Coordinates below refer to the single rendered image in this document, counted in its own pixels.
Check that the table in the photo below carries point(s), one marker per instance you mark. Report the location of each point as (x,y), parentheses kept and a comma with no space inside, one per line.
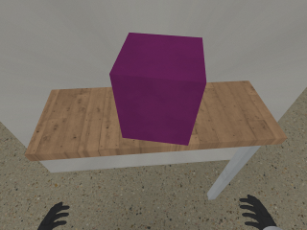
(83,122)

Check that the carton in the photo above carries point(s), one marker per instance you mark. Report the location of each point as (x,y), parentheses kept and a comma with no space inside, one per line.
(158,81)

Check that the left robot hand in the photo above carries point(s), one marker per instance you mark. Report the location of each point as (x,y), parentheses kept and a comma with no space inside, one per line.
(48,222)

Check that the right robot hand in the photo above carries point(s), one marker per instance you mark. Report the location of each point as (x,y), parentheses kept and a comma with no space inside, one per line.
(261,213)

